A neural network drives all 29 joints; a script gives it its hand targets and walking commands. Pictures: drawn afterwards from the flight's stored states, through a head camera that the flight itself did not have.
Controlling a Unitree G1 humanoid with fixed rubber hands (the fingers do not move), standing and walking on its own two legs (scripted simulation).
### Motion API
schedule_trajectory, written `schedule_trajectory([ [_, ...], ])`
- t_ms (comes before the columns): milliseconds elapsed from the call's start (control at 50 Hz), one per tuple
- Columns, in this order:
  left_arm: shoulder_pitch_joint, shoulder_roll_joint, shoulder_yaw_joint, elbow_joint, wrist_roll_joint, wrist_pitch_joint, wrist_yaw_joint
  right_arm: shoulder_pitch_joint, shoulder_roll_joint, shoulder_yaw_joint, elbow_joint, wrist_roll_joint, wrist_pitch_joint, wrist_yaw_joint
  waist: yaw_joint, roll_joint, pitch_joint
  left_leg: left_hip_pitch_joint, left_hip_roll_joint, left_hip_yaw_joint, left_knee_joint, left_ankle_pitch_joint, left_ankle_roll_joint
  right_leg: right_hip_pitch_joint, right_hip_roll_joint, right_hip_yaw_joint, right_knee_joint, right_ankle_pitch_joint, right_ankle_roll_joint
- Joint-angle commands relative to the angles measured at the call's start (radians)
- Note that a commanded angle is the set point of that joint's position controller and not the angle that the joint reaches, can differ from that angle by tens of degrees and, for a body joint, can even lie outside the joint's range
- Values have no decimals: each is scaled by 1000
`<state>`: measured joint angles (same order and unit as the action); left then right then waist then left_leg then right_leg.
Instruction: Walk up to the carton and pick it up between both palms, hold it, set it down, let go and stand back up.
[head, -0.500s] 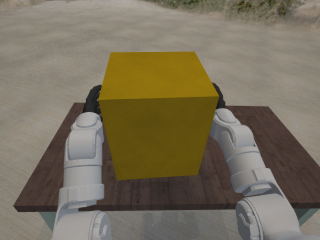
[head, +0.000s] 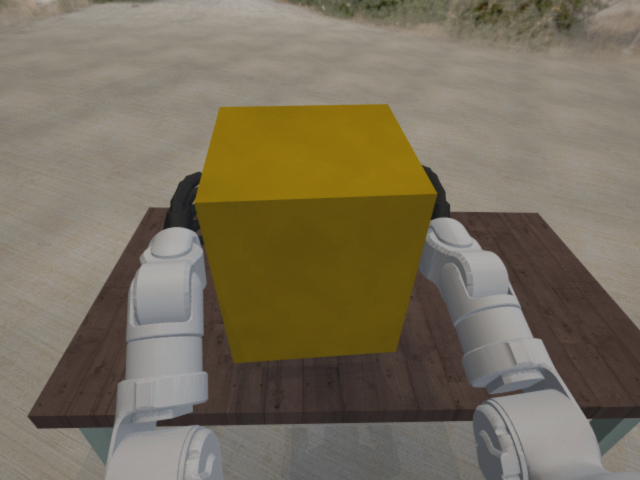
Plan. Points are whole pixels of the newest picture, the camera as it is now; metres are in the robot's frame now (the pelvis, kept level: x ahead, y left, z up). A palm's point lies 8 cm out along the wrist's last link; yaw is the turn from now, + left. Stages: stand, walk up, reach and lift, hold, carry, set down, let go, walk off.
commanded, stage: hold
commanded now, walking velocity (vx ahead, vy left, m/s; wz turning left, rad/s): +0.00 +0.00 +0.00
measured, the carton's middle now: (310, 233) +0.38 +0.00 +0.18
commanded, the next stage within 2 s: none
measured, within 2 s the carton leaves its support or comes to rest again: neither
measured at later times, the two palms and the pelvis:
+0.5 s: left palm (181, 237) +0.36 +0.16 +0.20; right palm (432, 225) +0.36 -0.15 +0.20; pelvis +0.00 +0.00 +0.00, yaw +0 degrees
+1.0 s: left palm (186, 236) +0.36 +0.15 +0.20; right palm (434, 225) +0.36 -0.15 +0.20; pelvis +0.00 +0.00 +0.00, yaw +0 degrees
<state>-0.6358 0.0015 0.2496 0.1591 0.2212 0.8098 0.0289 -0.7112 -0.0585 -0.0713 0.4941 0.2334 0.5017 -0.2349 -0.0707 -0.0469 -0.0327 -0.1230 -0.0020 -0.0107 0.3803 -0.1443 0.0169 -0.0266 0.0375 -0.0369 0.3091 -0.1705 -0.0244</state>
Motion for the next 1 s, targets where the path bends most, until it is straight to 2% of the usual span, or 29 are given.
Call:
schedule_trajectory([
  [0, -869, -566, -502, -245, -186, -93, -142, -978, 604, 427, -411, 149, -78, 124, -10, 75, -532, 263, -24, -9, -7, 276, -29, 29, 21, 12, -38, 250, 71],
  [40, -871, -559, -484, -180, -170, -86, -144, -1003, 584, 403, -374, 132, -79, 128, 0, 94, -472, 232, -22, -11, -26, 169, -29, -27, 15, 9, -56, 134, 69],
  [80, -831, -564, -488, -222, -173, -92, -145, -988, 602, 431, -416, 148, -81, 127, 5, 73, -531, 263, -19, -2, -11, 270, -25, 22, 24, 11, -40, 241, 67],
  [120, -888, -577, -502, -187, -187, -96, -144, -1009, 592, 397, -378, 135, -79, 129, -17, 76, -488, 238, -14, -14, -24, 195, -27, -6, 26, 9, -49, 153, 62],
  [140, -865, -590, -504, -216, -191, -96, -145, -1030, 607, 410, -450, 146, -93, 129, 0, 75, -547, 252, -8, -13, -21, 238, -33, 2, 29, 1, -42, 192, 64],
  [180, -864, -601, -528, -237, -194, -90, -135, -1007, 592, 412, -434, 142, -85, 130, -19, 103, -558, 289, -6, -15, -3, 274, -45, -9, 36, 4, -43, 208, 60],
  [200, -850, -568, -495, -214, -169, -85, -137, -984, 576, 401, -372, 137, -75, 137, 0, 104, -497, 274, 0, -16, -20, 242, -45, -30, 31, 2, -48, 170, 59],
  [240, -868, -569, -481, -171, -164, -84, -149, -970, 579, 376, -322, 120, -74, 135, -12, 94, -423, 218, -12, -8, -43, 147, -29, -33, 18, 5, -60, 113, 61],
  [280, -886, -587, -522, -196, -188, -90, -146, -1017, 596, 371, -387, 116, -94, 140, -17, 108, -503, 232, -12, -8, -29, 166, -35, -3, 20, 5, -44, 154, 62],
  [300, -887, -600, -537, -237, -201, -97, -140, -1008, 615, 399, -409, 136, -95, 137, -7, 103, -533, 251, -10, -13, -12, 251, -39, 14, 23, 9, -33, 217, 60],
  [360, -866, -556, -475, -148, -166, -88, -150, -964, 577, 375, -310, 110, -71, 133, -15, 92, -421, 218, -19, -8, -35, 165, -32, -8, 13, 10, -57, 136, 61],
  [460, -899, -592, -510, -239, -199, -108, -136, -1017, 619, 416, -401, 149, -88, 136, -1, 88, -556, 244, -15, -6, -12, 250, -30, 7, 25, 8, -38, 218, 63],
  [520, -898, -590, -522, -175, -200, -101, -134, -1046, 608, 391, -400, 131, -94, 139, -1, 107, -506, 227, -13, -15, -21, 166, -30, -26, 15, 17, -48, 147, 55],
  [560, -943, -569, -477, -177, -170, -101, -135, -1020, 597, 374, -307, 116, -84, 151, 6, 90, -465, 205, -7, -6, -44, 99, -17, -35, 12, 14, -50, 83, 57],
  [580, -912, -591, -506, -182, -174, -101, -133, -994, 591, 374, -287, 111, -86, 151, -7, 105, -494, 237, 2, -17, -37, 120, -35, -45, 26, 7, -49, 102, 52],
  [600, -898, -587, -484, -154, -177, -97, -138, -1008, 596, 361, -307, 112, -84, 148, -7, 73, -472, 223, -6, -10, -41, 118, -26, -28, 20, 10, -50, 100, 55],
  [620, -956, -585, -482, -129, -176, -102, -138, -1042, 593, 342, -275, 92, -91, 156, -13, 87, -440, 196, -9, -9, -58, 68, -23, -46, 13, 8, -60, 50, 53],
  [640, -937, -590, -489, -148, -185, -108, -139, -1056, 617, 353, -324, 96, -99, 151, -12, 65, -489, 209, -7, -14, -48, 98, -18, -36, 14, 6, -54, 88, 60],
  [660, -939, -574, -489, -178, -186, -115, -135, -1052, 635, 385, -350, 119, -101, 150, 14, 75, -559, 227, -15, 1, -32, 145, -16, -3, 12, 17, -45, 146, 69],
  [680, -926, -584, -501, -175, -195, -115, -131, -1062, 631, 398, -372, 128, -104, 148, 2, 96, -585, 239, -16, -5, -24, 189, -19, 1, 17, 12, -36, 183, 66],
  [740, -844, -567, -465, -123, -170, -97, -141, -1042, 605, 386, -370, 126, -96, 138, 5, 65, -508, 243, -15, -6, -22, 208, -21, -5, 19, 15, -47, 194, 68],
  [760, -904, -557, -443, -109, -160, -99, -140, -1059, 599, 371, -320, 114, -90, 141, 5, 64, -473, 214, -22, -7, -36, 130, -11, -28, 13, 19, -57, 113, 69],
  [800, -906, -581, -492, -182, -176, -105, -143, -1013, 608, 378, -326, 125, -95, 138, -11, 99, -534, 256, -12, -8, -26, 161, -26, -5, 20, 14, -44, 156, 64],
  [860, -868, -558, -470, -188, -177, -99, -145, -986, 614, 401, -370, 137, -85, 128, -12, 78, -532, 248, -27, 2, -11, 256, -22, 35, 18, 18, -43, 262, 73],
  [880, -863, -538, -437, -99, -148, -90, -151, -1017, 591, 373, -316, 111, -78, 130, -2, 61, -416, 204, -23, -9, -43, 145, -12, -28, 10, 16, -62, 131, 71],
  [900, -860, -532, -430, -142, -154, -92, -155, -989, 614, 387, -317, 117, -76, 131, 8, 35, -434, 193, -22, 1, -41, 147, -4, 4, 8, 20, -53, 156, 74],
  [920, -882, -542, -460, -162, -164, -97, -158, -997, 621, 396, -342, 117, -83, 126, -15, 63, -501, 211, -30, 8, -29, 154, 0, 23, 0, 26, -44, 184, 77],
  [940, -926, -564, -509, -234, -200, -110, -154, -1012, 636, 398, -376, 129, -95, 129, -18, 84, -560, 233, -28, 4, -16, 196, -17, 34, 10, 18, -29, 212, 75],
  [980, -867, -575, -521, -241, -196, -103, -145, -1001, 619, 413, -418, 143, -89, 127, -12, 98, -553, 251, -25, -8, -4, 264, -30, 26, 26, 15, -32, 248, 71],
])
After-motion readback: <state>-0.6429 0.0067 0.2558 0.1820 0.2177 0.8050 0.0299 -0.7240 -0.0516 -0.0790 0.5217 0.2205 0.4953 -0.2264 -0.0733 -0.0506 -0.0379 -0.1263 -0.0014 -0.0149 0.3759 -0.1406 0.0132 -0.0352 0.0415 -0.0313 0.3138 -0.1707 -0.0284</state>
